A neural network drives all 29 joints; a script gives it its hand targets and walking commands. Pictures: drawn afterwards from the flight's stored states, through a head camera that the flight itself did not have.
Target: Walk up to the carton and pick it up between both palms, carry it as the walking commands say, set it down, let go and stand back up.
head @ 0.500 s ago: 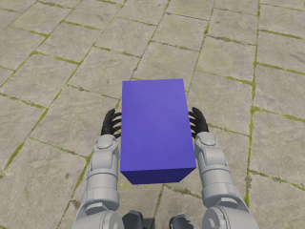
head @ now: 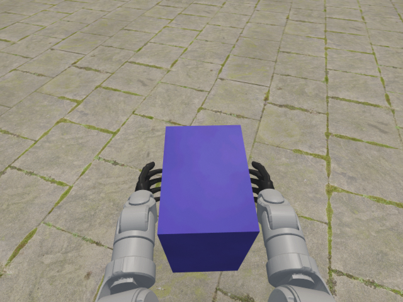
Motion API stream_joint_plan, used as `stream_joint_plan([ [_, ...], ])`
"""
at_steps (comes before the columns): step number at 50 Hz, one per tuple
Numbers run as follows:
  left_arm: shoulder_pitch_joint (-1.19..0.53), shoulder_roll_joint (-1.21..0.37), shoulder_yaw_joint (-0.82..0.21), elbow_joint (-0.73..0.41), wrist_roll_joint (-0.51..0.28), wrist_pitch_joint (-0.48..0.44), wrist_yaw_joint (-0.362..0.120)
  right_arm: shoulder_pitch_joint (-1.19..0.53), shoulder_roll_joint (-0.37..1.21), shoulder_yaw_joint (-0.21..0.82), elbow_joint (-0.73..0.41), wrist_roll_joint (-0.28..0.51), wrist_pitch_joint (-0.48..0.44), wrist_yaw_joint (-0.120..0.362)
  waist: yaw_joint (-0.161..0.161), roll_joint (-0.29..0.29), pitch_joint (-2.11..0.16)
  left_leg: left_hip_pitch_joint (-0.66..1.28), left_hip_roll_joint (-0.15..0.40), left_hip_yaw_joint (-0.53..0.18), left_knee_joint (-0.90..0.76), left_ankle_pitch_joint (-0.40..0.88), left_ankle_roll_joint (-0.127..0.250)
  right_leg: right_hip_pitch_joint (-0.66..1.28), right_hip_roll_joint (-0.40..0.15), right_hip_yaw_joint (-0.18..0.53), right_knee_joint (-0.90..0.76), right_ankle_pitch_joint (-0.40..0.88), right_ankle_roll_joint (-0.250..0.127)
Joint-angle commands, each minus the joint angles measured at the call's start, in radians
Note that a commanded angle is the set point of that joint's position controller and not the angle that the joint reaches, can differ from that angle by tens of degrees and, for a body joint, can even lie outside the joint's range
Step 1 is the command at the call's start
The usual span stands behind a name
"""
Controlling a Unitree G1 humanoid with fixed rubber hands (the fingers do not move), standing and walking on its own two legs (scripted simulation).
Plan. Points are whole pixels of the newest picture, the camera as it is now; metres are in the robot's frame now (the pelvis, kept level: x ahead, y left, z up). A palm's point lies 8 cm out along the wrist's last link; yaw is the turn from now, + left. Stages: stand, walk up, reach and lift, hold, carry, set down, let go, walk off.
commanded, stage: reach and lift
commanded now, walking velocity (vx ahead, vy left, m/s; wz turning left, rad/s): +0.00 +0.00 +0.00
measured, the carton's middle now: (204, 203) +0.34 +0.02 -0.04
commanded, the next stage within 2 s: hold in 1.38 s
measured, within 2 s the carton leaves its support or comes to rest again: neither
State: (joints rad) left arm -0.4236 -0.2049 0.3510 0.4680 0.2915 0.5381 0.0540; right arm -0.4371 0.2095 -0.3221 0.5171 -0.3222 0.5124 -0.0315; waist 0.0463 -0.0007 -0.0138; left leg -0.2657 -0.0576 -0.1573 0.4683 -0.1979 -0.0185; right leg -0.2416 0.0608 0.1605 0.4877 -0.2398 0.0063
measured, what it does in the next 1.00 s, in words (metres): stands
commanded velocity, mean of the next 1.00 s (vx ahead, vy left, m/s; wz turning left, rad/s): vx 0.00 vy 0.00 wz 0.00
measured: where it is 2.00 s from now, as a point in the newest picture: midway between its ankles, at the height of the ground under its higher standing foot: outside the picture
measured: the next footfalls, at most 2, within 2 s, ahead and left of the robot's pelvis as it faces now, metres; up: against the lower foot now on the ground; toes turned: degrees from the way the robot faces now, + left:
none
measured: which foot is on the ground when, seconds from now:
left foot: down 0.00-1.00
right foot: down 0.00-1.00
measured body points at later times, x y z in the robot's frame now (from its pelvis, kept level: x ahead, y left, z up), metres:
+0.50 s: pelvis +0.00 -0.01 +0.00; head -0.06 -0.01 +0.45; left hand +0.31 +0.14 +0.06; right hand +0.32 -0.12 +0.05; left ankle +0.03 +0.13 -0.74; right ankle +0.01 -0.13 -0.74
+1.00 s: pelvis +0.00 +0.01 +0.01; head -0.05 +0.01 +0.45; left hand +0.32 +0.14 +0.06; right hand +0.32 -0.13 +0.06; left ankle +0.03 +0.13 -0.74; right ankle +0.01 -0.12 -0.74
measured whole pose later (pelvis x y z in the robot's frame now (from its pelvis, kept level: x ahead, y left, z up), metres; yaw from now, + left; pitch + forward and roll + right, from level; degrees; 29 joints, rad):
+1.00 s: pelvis +0.00 +0.01 +0.01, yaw +0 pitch -8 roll +0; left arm -0.41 -0.20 0.27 0.39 0.29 0.74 0.05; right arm -0.39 0.19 -0.26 0.39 -0.30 0.74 -0.03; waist -0.01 0.00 0.02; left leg -0.06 -0.05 -0.13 0.39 -0.19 0.00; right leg -0.03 0.04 0.15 0.39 -0.22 0.01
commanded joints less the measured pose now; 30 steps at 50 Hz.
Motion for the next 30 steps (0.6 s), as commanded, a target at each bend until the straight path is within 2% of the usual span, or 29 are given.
stream_joint_plan([
  [1, -0.459, -1.037, -0.535, 0.049, -0.184, 0.021, -0.214, -0.505, 0.986, 0.523, 0.029, 0.183, 0.01, 0.221, -0.002, 0.005, -0.302, 0.217, -0.033, 0.09, -0.058, 0.184, -0.005, 0.077, 0.031, -0.081, -0.094, 0.152, -0.006],
  [12, -0.425, -1.013, -0.565, -0.049, -0.221, 0.137, -0.222, -0.469, 0.985, 0.556, -0.08, 0.244, 0.122, 0.222, -0.004, 0.009, -0.214, 0.305, -0.022, 0.081, -0.117, 0.179, 0.001, 0.153, 0.023, -0.082, -0.146, 0.153, 0.001],
  [19, -0.458, -0.976, -0.499, -0.026, -0.2, 0.18, -0.232, -0.507, 0.962, 0.499, -0.046, 0.225, 0.167, 0.223, -0.003, 0.003, -0.121, 0.277, -0.021, 0.088, -0.133, 0.07, 0.006, 0.149, 0.012, -0.079, -0.168, 0.055, -0.003],
  [30, -0.545, -0.984, -0.527, -0.026, -0.219, 0.176, -0.239, -0.545, 0.976, 0.488, -0.044, 0.217, 0.175, 0.206, -0.049, -0.003, -0.162, 0.247, -0.026, 0.094, -0.117, 0.032, 0.012, 0.18, 0.005, -0.074, -0.163, 0.056, 0.001],
])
